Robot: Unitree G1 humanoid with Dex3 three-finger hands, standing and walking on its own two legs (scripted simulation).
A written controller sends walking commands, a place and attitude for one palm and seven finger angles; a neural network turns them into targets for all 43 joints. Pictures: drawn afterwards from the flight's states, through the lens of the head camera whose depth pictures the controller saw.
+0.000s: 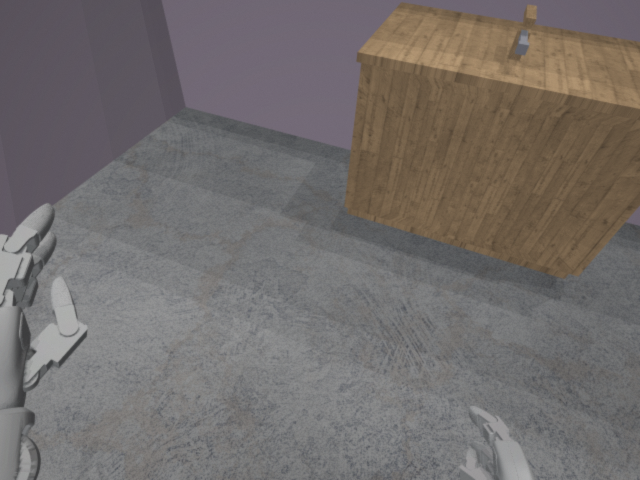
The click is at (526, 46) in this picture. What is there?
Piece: tap's lever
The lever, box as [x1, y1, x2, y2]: [515, 41, 528, 55]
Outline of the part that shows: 519,41 515,53 524,55 528,46 528,42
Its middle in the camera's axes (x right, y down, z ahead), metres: +0.58 -0.54 +1.10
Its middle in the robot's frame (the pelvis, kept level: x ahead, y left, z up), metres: +1.23 -0.50 +0.07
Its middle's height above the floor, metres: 0.84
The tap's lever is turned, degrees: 0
